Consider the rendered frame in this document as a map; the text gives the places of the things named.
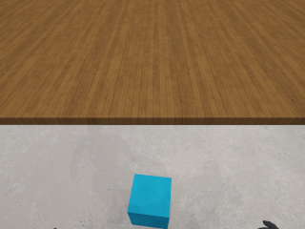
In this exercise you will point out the carton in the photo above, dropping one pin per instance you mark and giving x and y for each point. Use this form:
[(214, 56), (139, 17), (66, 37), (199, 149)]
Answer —
[(150, 201)]

